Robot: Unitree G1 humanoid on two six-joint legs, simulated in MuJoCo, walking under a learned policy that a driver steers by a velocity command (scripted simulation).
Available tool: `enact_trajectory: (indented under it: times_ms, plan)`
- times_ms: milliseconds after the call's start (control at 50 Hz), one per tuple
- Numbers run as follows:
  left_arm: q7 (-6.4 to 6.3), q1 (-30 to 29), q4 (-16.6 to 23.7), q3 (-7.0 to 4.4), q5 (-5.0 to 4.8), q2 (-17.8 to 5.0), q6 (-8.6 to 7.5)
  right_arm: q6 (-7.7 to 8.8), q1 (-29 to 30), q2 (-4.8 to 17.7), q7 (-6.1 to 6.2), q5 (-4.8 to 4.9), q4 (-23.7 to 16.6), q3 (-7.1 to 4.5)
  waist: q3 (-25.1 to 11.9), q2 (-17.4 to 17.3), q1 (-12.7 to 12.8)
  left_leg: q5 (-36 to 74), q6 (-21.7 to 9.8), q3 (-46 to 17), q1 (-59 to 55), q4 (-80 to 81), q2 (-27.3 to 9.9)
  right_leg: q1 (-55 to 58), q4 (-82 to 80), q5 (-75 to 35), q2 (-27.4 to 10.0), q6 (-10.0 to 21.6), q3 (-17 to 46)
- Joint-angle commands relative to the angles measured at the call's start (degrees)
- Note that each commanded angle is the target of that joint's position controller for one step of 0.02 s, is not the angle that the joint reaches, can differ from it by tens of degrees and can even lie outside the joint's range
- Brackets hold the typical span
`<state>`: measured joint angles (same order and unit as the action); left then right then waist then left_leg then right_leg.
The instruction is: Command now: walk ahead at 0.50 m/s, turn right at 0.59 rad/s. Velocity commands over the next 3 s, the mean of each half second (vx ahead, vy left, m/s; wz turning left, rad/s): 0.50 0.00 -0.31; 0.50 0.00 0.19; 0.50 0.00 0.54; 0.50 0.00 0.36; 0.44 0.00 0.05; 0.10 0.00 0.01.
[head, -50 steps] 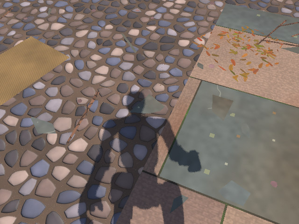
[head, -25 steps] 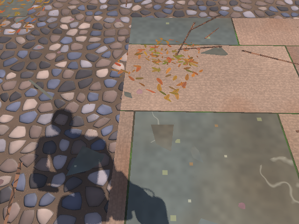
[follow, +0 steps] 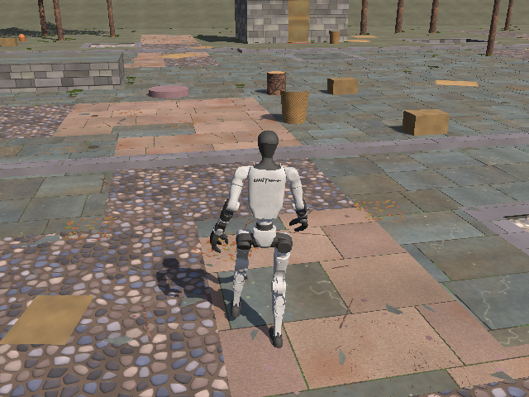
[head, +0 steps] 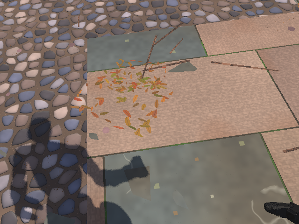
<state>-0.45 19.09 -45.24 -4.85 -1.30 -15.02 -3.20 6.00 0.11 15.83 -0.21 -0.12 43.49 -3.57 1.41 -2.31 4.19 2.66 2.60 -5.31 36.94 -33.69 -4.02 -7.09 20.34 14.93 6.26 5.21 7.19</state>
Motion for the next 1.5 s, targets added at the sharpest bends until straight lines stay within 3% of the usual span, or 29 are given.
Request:
enact_trajectory:
  times_ms: [20, 80, 120, 140, 160, 180, 220, 300, 400, 540, 600, 620, 640, 660, 680, 720, 760, 880, 1040, 1100, 1140, 1160, 1180, 1200, 1220, 1240, 1280, 1360, 1500]
  plan:
    - [-0.48, 2.26, 2.50, -2.26, -0.36, -8.94, -0.18, 1.32, 6.16, 4.76, -0.72, 0.56, -5.60, -0.88, -1.09, 7.48, 0.30, 1.52, -0.69, 1.82, -6.74, 4.99, 3.46, -2.62, -2.32, -11.29, -13.11, 6.87, 11.42]
    - [-0.97, 1.89, 2.79, -2.29, 0.07, -9.03, 0.47, 2.35, 3.09, 6.64, -1.29, 0.70, -5.34, -1.55, -1.99, 9.72, -1.78, -5.20, -2.71, 2.12, -10.25, 7.22, 3.99, 1.85, 2.96, -14.05, -14.92, 5.94, 15.45]
    - [-0.73, 0.67, 3.57, -1.05, 0.52, -5.88, 0.35, 3.07, -8.32, 9.35, -1.01, -0.63, -2.72, -2.82, -9.17, 9.23, -7.27, -3.65, -6.98, 1.28, -27.82, 8.08, 1.18, -0.84, 15.38, -22.04, -10.66, 3.07, 12.00]
    - [-0.71, 1.36, 4.73, 0.08, 1.72, -3.48, 0.17, 2.89, -18.03, 12.56, -0.69, -1.22, -1.78, -3.49, -17.65, 2.25, -10.56, -4.67, -10.75, -9.89, -43.01, 6.59, -8.50, -9.21, 31.82, -10.34, -6.38, 0.69, 6.67]
    - [-0.49, 11.75, 4.75, 0.74, -0.70, -0.85, -0.50, 2.09, -22.37, 15.81, -1.39, -1.17, 1.68, -4.60, -22.00, -19.80, -5.70, -17.77, -20.60, -38.14, -58.06, 13.76, -19.44, -29.96, 48.90, 18.66, 0.37, -2.98, 2.51]
    - [-0.61, 9.70, 3.13, -0.02, -1.31, -6.98, -0.65, 1.83, -20.75, 9.51, -1.62, 0.68, 0.46, -3.17, -16.58, -11.00, -7.68, -30.89, -18.93, -40.01, -55.64, 16.47, -18.44, -36.72, 54.87, 17.46, -3.70, -3.25, 5.31]
    - [-0.55, -2.11, 5.38, -0.45, -0.13, -8.60, -0.70, 0.91, -14.65, 6.01, -1.30, 0.09, -0.72, -1.83, -5.19, -0.18, -8.05, -23.52, -15.14, -23.74, -40.75, 18.03, -13.52, -36.69, 53.90, 8.24, -7.44, -3.21, 1.86]
    - [0.16, -3.03, 6.45, 0.03, 0.47, -4.70, -0.85, 0.99, -13.30, 4.50, -1.10, -0.20, 0.53, -1.02, -2.76, -3.03, -4.36, -7.75, -15.61, -12.09, -30.12, 22.21, -8.90, -30.76, 42.89, 4.16, -11.76, -3.44, -1.39]
    - [0.69, -11.27, 9.12, 1.64, 0.95, -2.14, -1.23, 0.36, -15.69, 8.74, -0.37, 0.81, 1.94, -2.04, -1.49, -1.81, -6.31, -1.99, -15.37, -3.81, -28.20, 25.42, -7.75, -29.34, 24.97, -7.85, -12.46, -4.96, -4.76]
    - [2.19, -20.05, 12.04, 1.44, 0.01, -4.04, -1.83, -1.35, -21.31, 10.48, -0.37, 1.89, 4.65, -2.14, 0.62, -3.13, -8.45, -1.56, -12.55, -1.76, -33.50, 21.96, -9.96, -24.11, 11.11, -11.56, -9.23, -3.37, -6.92]
    - [1.94, -9.11, 9.00, -0.69, 0.67, -7.96, -1.92, -2.12, -20.34, 10.35, 0.04, 1.96, 4.82, -1.85, -5.45, -2.19, -1.67, 14.42, -9.52, 2.06, -32.90, 8.25, -7.31, -6.43, 6.41, -10.06, -6.24, 0.03, -9.46]
    - [1.34, 0.76, 7.00, -2.01, 1.22, -11.44, -1.77, -1.95, -19.75, 7.92, 0.18, 0.98, 3.72, -0.75, -12.52, 0.93, 2.67, 8.92, -7.19, 4.88, -24.68, -6.01, -4.53, 8.69, 8.27, -11.11, -12.58, 3.14, -2.82]
    - [0.96, 6.20, 6.30, -3.33, 2.07, -17.71, -1.29, -0.82, -24.81, 2.00, -0.01, 0.28, 1.83, 1.27, -19.84, 15.36, 1.67, -17.86, -3.01, 7.86, -1.71, -28.86, 4.17, 28.82, 5.06, -4.84, -27.68, 11.79, 21.88]
    - [1.12, 7.85, 5.80, -2.26, 1.37, -13.41, -1.14, 0.15, -23.72, 4.98, -0.18, 1.25, 2.68, 0.66, -22.58, 15.84, 3.08, -35.56, -3.26, 0.12, 5.87, -38.09, 4.76, 28.73, -1.45, 2.11, -30.13, 13.75, 33.48]
    - [1.19, 4.17, 5.94, -1.17, 1.16, -10.79, -1.31, 0.49, -19.76, 8.75, -0.42, 2.68, 1.48, -0.51, -13.62, 11.82, 2.52, -32.22, -4.03, -0.99, 10.21, -40.96, 1.82, 21.84, -2.34, 3.17, -28.42, 11.09, 25.27]
    - [1.50, -3.02, 6.27, 0.16, 1.42, -6.73, -1.63, -0.27, -15.59, 7.87, -0.27, 1.95, 0.85, -0.62, -5.20, 7.55, -0.93, -23.55, -4.00, 0.61, 7.21, -35.61, -2.29, 7.53, -5.99, -0.93, -23.39, 8.05, 12.54]
    - [1.77, -6.70, 5.90, 0.36, 1.90, -5.31, -2.68, -2.12, -17.77, 6.30, -0.07, 1.69, 1.67, -0.83, -2.78, 9.34, -4.18, -18.71, -3.35, -0.24, 0.99, -32.40, -3.99, -0.78, -10.13, -5.52, -21.05, 6.70, 5.76]
    - [0.65, -5.37, 2.53, -0.55, 2.43, -7.03, -3.88, -3.23, -13.45, 3.87, -0.27, 1.38, 0.05, -0.82, -0.25, 5.35, -4.48, -3.46, -1.90, -2.03, 4.53, -21.10, -2.76, -0.22, -13.18, -18.62, -19.94, 5.70, -7.55]
    - [-0.37, 0.81, -1.22, -1.44, 0.99, -9.92, -1.60, -2.88, 0.50, 1.82, -3.09, 1.25, -6.59, 0.47, 4.26, 3.98, 0.79, -1.43, -4.92, 5.93, 6.41, -3.29, -0.99, 11.45, -10.27, -25.00, -22.29, 3.40, -15.70]
    - [-0.98, -0.07, -1.13, -1.93, 0.55, -11.88, -0.16, -3.04, -0.65, 3.51, -3.97, 1.36, -8.44, -0.39, 1.24, 6.67, -1.65, -10.13, -7.73, 10.69, 0.06, -2.17, 3.03, 14.97, -1.72, -48.27, -22.83, 1.66, -18.11]
    - [-1.61, -1.21, -0.72, -2.17, 0.42, -13.27, 0.78, -3.32, -11.13, 7.35, -3.63, 1.59, -6.74, -2.55, -5.29, 8.15, -7.99, -13.05, -10.71, 12.79, -14.85, -0.70, 7.56, 12.86, 13.79, -61.48, -21.51, -0.09, -19.65]
    - [-1.89, -1.92, -0.18, -1.85, 0.37, -12.89, 0.61, -3.61, -20.52, 11.04, -2.66, 1.56, -4.58, -4.51, -10.09, 6.08, -13.07, -9.23, -13.25, 9.13, -31.11, 3.13, 7.38, 3.52, 27.63, -53.15, -19.26, -2.34, -20.42]
    - [-1.22, 2.74, 2.37, 0.34, 2.54, -5.80, -0.64, -3.96, -24.37, 17.62, -1.42, 1.49, -3.74, -6.01, -15.93, -7.78, -9.90, -7.97, -21.38, -16.03, -53.86, 2.40, -7.56, -21.21, 49.06, -8.16, -11.82, -5.81, -19.25]
    - [-0.17, 1.76, 3.91, 1.48, 1.74, -4.89, -3.26, -3.26, -24.47, 17.08, -1.62, 1.37, -5.42, -5.26, -24.86, -8.51, -9.26, -15.32, -29.53, -43.10, -62.98, 12.70, -16.24, -34.34, 61.11, 20.11, -3.11, -6.76, -5.82]
    - [0.68, -5.88, 5.50, 0.24, -0.71, -9.24, -4.80, -2.90, -24.26, 12.77, -1.73, 0.85, -5.06, -4.06, -19.69, -3.02, -12.21, -15.11, -25.51, -35.81, -60.24, 15.41, -14.21, -40.38, 61.92, 15.81, -6.77, -5.49, -1.00]
    - [0.79, -8.23, 6.59, 0.55, -1.12, -8.77, -5.51, -2.55, -21.28, 10.78, -1.65, 1.09, -5.03, -3.54, -12.48, -0.96, -10.39, -12.14, -23.17, -27.58, -51.86, 15.67, -11.90, -41.01, 57.41, 10.75, -9.17, -4.52, -1.80]
    - [0.10, -7.40, 5.63, -0.07, 1.32, -9.14, -5.00, -2.49, -14.05, 7.30, -1.34, 0.85, -6.80, -2.37, -5.48, 1.95, -5.15, -2.20, -20.40, -17.41, -35.26, 17.46, -7.48, -33.44, 48.18, 5.53, -12.80, -5.36, -2.37]
    - [-0.03, -6.75, 6.35, 0.26, 2.22, -6.74, -2.56, -2.20, -12.87, 8.78, -0.28, 0.58, -7.61, -2.74, -3.41, 0.34, -2.62, 5.16, -20.40, -11.18, -23.10, 20.71, -4.34, -27.69, 38.51, 0.38, -12.73, -8.65, -4.23]
    - [1.18, -20.19, 9.87, 1.28, 0.95, -5.61, -3.35, -3.36, -18.98, 10.37, 0.96, 1.59, -5.65, -3.32, -2.23, -3.01, -8.16, -7.20, -15.30, -10.61, -21.77, 17.26, -1.61, -20.71, 12.47, -19.06, -7.12, -9.37, -4.35]
